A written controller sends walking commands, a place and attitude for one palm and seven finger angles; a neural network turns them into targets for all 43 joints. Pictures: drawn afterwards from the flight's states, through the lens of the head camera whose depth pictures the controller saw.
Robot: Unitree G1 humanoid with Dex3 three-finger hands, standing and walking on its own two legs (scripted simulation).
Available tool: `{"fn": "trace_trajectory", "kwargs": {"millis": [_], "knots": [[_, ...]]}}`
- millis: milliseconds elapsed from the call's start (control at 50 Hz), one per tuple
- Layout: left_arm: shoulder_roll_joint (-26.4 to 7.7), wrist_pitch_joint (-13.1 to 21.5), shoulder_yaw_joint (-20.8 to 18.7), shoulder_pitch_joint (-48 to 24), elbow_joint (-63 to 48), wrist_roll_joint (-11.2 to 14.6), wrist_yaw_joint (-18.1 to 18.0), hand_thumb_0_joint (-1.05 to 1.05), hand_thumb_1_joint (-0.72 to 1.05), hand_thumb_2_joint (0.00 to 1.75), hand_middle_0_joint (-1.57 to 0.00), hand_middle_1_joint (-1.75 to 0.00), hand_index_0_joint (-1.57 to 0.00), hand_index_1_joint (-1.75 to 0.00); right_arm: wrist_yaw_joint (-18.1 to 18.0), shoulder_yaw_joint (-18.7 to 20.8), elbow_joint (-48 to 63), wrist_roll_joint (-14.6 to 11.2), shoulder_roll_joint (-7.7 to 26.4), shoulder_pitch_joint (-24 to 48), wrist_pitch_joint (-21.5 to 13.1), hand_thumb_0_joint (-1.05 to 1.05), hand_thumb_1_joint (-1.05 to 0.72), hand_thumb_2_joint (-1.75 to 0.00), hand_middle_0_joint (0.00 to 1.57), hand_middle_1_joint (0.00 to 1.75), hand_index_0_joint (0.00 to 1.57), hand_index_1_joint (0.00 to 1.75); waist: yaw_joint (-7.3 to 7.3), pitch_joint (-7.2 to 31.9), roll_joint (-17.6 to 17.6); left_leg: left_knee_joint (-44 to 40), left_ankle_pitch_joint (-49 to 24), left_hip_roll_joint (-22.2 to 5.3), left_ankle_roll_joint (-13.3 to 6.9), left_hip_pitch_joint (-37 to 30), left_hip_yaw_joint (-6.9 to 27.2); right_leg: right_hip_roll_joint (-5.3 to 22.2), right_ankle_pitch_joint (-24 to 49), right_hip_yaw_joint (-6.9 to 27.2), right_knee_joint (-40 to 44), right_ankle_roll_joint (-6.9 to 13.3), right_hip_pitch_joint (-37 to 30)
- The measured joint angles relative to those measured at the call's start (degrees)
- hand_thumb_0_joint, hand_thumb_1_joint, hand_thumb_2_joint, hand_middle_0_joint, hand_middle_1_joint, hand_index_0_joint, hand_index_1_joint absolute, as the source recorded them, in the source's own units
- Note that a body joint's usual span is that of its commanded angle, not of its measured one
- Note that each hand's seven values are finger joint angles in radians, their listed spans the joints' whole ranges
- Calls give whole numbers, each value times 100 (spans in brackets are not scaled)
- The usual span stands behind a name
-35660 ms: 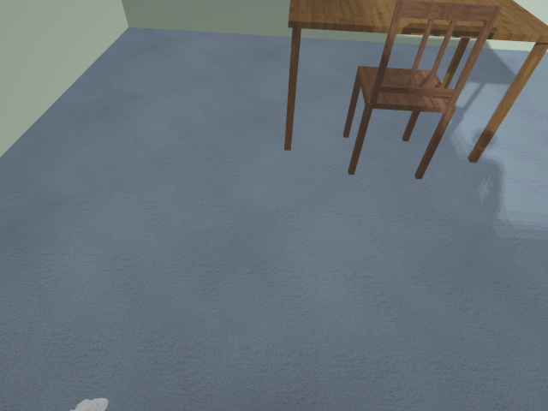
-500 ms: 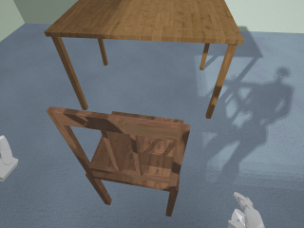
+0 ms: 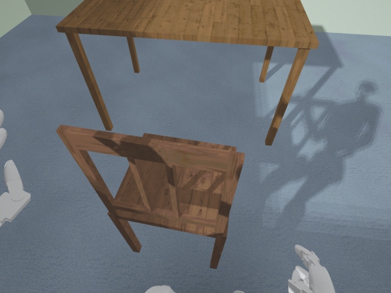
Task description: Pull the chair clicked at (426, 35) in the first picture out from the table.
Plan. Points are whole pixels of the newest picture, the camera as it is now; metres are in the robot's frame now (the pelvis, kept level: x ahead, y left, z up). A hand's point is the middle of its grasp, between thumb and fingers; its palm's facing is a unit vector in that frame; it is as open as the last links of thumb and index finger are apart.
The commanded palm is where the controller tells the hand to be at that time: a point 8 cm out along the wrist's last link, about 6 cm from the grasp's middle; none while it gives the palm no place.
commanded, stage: step back with the hand held close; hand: left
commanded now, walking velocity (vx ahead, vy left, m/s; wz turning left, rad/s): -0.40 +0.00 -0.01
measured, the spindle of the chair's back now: (142, 186) +0.38 +0.17 -0.08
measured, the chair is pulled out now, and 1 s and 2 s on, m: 0.60 0.60 0.60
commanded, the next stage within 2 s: stop stepping back and stand still in 0.52 s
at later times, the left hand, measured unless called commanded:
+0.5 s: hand out of the picture +0.11 +0.27 +0.18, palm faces +0.39 -0.77 -0.50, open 7.4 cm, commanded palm +0.05 +0.31 +0.19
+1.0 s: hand out of the picture -0.01 +0.30 +0.17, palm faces +0.41 -0.83 -0.38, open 7.5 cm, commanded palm -0.06 +0.32 +0.19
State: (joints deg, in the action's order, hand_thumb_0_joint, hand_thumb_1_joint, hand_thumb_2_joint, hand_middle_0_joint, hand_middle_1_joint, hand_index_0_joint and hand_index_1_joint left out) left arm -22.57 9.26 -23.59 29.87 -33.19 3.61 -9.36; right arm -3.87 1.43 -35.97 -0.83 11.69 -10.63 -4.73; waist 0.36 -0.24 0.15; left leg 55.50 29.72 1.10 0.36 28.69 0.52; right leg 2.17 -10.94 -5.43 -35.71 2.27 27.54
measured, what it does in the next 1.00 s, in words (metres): walks backwards: left foot, then right foot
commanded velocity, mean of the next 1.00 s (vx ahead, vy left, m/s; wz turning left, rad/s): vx -0.12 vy -0.01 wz -0.02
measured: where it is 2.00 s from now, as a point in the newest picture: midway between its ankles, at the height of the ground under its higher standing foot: outside the picture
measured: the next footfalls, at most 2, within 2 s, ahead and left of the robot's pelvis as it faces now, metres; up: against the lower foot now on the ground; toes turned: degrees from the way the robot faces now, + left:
left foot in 0.12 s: -0.04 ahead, +0.15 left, +0.00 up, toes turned +4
right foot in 0.30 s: +0.03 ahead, -0.12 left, +0.00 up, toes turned -3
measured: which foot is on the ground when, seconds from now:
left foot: up 0.00-0.10, down 0.12-0.84, up 0.86-1.00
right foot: down 0.00-0.12, up 0.14-0.28, down 0.30-0.56, up 0.58-0.78, down 0.80-1.00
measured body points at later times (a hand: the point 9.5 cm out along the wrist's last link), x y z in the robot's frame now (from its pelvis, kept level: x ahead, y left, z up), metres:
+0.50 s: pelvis -0.09 +0.01 +0.01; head -0.06 +0.02 +0.46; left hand +0.08 +0.31 +0.21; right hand +0.09 -0.22 -0.07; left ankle -0.09 +0.14 -0.69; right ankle -0.01 -0.11 -0.72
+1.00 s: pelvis -0.22 +0.03 +0.00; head -0.26 +0.06 +0.44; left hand -0.04 +0.34 +0.19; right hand -0.11 -0.23 -0.08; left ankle -0.21 +0.12 -0.69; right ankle -0.18 -0.12 -0.72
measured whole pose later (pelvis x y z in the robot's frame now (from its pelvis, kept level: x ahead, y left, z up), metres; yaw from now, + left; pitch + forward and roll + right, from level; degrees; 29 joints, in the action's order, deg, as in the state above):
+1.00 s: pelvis -0.22 +0.03 +0.00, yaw -3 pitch -3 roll -3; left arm -23.2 8.1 -24.2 30.4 -25.1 2.7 -7.4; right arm -1.9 0.7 -37.9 -2.0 13.4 -17.4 -2.3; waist -1.5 4.5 -0.1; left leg 57.7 25.6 -1.2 -1.3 23.3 -1.6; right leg 1.2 -16.6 -2.8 -37.5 -0.4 18.1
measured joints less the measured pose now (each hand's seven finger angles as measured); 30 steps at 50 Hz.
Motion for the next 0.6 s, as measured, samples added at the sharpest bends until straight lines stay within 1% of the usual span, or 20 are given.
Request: {"fn": "trace_trajectory", "kwargs": {"millis": [40, 80, 120, 140, 160, 200, 220, 260, 300, 320, 340, 360, 380, 420, 440, 460, 500, 540, 560, 600], "knots": [[-70, -30, -30, 75, -13, -22, -5, 1, 88, 90, -22, -30, -21, -30, -4, -26, 9, -28, -5, 47, 116, 2, -91, -89, 21, 30, 20, 30, -61, -28, -203, 5, 129, -47, 1, -155, -62, 125, 138, 30, 190, -36, -42], [-207, -21, -181, 253, -58, -38, -27, 1, 88, 90, -22, -30, -21, -30, -33, -89, 93, -40, 21, 98, 184, 2, -91, -90, 21, 30, 20, 30, -126, -49, -354, -926, -109, -164, -1, -548, -108, 204, 247, 62, 277, -83, -1], [-331, 2, -306, 437, -192, -27, -57, 1, 88, 90, -22, -30, -21, -30, -83, -76, 229, -30, 119, 132, 169, 2, -91, -90, 21, 30, 20, 30, -200, -99, -288, -2088, -1004, -351, -14, -947, -94, 205, 250, -12, 153, -148, 107], [-407, 25, -354, 454, -235, -23, -69, 1, 88, 90, -22, -30, -21, -30, -111, -19, 214, -17, 103, 178, 131, 2, -91, -90, 21, 30, 20, 30, -202, -174, -327, -2076, -1283, -329, 73, -911, -103, 232, 180, 37, -10, -221, 169], [-463, 46, -399, 475, -259, -21, -87, 1, 88, 90, -22, -30, -21, -30, -127, 30, 166, -5, 53, 213, 89, 2, -91, -90, 21, 30, 20, 30, -166, -223, -374, -1960, -1289, -312, 135, -877, -126, 191, -215, 189, -321, -300, 234], [-457, 89, -461, 562, -250, 9, -105, 1, 88, 90, -22, -30, -21, -30, -116, 87, 47, 20, -75, 198, -44, 2, -91, -90, 20, 30, 20, 30, -84, -147, -362, -1848, -1152, -374, 192, -834, -165, 2, -1011, 423, -1115, -349, 344], [-408, 86, -475, 579, -243, 16, -98, 1, 88, 90, -22, -30, -21, -30, -100, 104, 7, 40, -130, 158, -117, 2, -91, -90, 20, 30, 20, 30, -64, -86, -298, -1830, -1115, -429, 207, -810, -141, -86, -1204, 449, -1321, -346, 294], [-288, 70, -492, 521, -253, 20, -75, 1, 88, 90, -22, -30, -21, -30, -48, 102, -48, 55, -213, 78, -241, 2, -91, -90, 20, 30, 20, 30, 6, -19, -170, -1831, -1123, -524, 240, -794, -100, -154, -1137, 402, -1053, -316, -47], [-223, 108, -522, 401, -283, 16, -47, 1, 88, 90, -22, -30, -21, -30, 10, 44, -64, 46, -254, 23, -343, 2, -91, -90, 20, 30, 20, 30, 108, -1, -92, -1693, -1103, -590, 289, -721, -108, -101, -508, 304, -153, -255, -557], [-120, 152, -468, 272, -242, -6, -8, 1, 88, 90, -22, -30, -21, -30, 36, 19, -104, 41, -217, 51, -376, 2, -91, -90, 20, 30, 20, 30, 153, -41, 87, -1553, -1063, -716, 316, -649, -47, -213, -426, 224, 62, -222, -656], [-27, 188, -384, 133, -182, -26, 35, 1, 88, 90, -21, -30, -21, -30, 53, 1, -156, 41, -176, 90, -385, 2, -91, -90, 20, 30, 20, 30, 145, -91, 253, -1407, -1084, -807, 262, -551, 23, -308, -362, 139, 151, -190, -690], [17, 228, -301, 7, -103, -46, 78, 1, 88, 90, -21, -30, -21, -30, 65, -4, -206, 46, -154, 124, -374, 2, -91, -90, 21, 30, 20, 30, 127, -121, 306, -1092, -818, -747, 236, -398, 72, -306, -303, 98, 192, -167, -670], [26, 241, -214, -89, -28, -47, 113, 1, 88, 90, -21, -30, -21, -30, 84, 12, -247, 36, -149, 148, -340, 2, -91, -90, 21, 30, 20, 30, 124, -146, 265, -600, -466, -584, 220, -226, 93, -236, -239, 106, 227, -159, -636], [12, 220, -97, -105, 80, -36, 169, 1, 88, 90, -21, -30, -21, -30, 89, 25, -264, 5, -149, 173, -226, 2, -91, -89, 21, 30, 20, 30, 115, -182, 88, 303, -96, -280, 214, -2, 17, -68, -64, 196, 370, -170, -598], [-12, 195, -110, -15, 108, -41, 184, 1, 88, 90, -21, -30, -21, -30, 74, 4, -237, -2, -159, 187, -152, 2, -91, -89, 21, 30, 20, 30, 96, -178, -21, 427, -13, -206, 207, 0, -74, -1, 40, 265, 453, -181, -563], [-57, 171, -155, 102, 127, -46, 193, 1, 88, 90, -22, -30, -21, -30, 57, -30, -184, -9, -169, 200, -84, 2, -91, -89, 21, 30, 20, 30, 72, -173, -130, 274, 35, -179, 190, -81, -161, 48, 141, 336, 520, -200, -514], [-163, 132, -264, 349, 110, -27, 181, 1, 88, 90, -22, -30, -21, -30, 7, -123, -29, -20, -150, 215, 10, 2, -91, -89, 21, 30, 20, 30, -5, -167, -275, -682, -105, -204, 146, -421, -258, 88, 297, 413, 565, -252, -380], [-266, 108, -310, 514, -32, 1, 148, 1, 88, 90, -22, -30, -21, -30, -44, -152, 133, -8, -61, 187, -3, 2, -91, -90, 21, 30, 20, 30, -80, -180, -279, -1950, -633, -299, 71, -857, -317, 62, 348, 373, 431, -313, -197], [-339, 124, -319, 510, -116, 15, 124, 1, 88, 90, -22, -30, -21, -30, -76, -122, 142, 2, -56, 200, -44, 2, -91, -90, 21, 30, 20, 30, -88, -261, -353, -2137, -1287, -271, 25, -860, -336, 105, 337, 373, 296, -338, -119], [-402, 197, -318, 463, -212, 20, 69, 1, 88, 90, -22, -30, -21, -30, -98, -81, 58, 40, -106, 214, -168, 2, -91, -90, 21, 30, 20, 30, 28, -382, -481, -1944, -1566, -295, -46, -753, -421, 6, -663, 541, -550, -366, 180]]}}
